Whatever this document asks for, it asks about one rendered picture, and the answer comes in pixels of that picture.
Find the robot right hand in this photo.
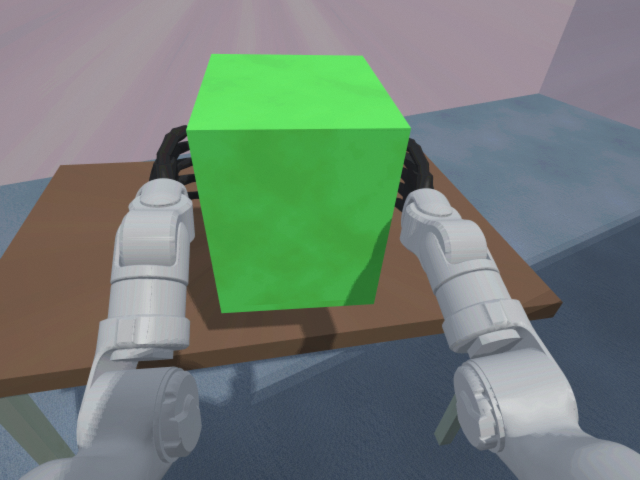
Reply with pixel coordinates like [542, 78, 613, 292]
[395, 138, 434, 212]

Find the robot left upper arm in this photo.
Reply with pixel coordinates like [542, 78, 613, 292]
[19, 367, 202, 480]

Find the carton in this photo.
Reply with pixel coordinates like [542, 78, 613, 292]
[186, 54, 411, 313]

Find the robot left hand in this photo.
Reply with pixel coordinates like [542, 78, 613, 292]
[149, 125, 199, 200]

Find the table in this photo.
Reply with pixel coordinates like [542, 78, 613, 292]
[0, 151, 563, 465]

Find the right robot forearm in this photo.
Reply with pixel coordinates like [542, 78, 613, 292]
[400, 188, 579, 421]

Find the left robot forearm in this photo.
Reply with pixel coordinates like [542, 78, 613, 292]
[77, 178, 195, 449]

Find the robot right upper arm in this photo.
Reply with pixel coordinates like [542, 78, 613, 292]
[454, 347, 640, 480]

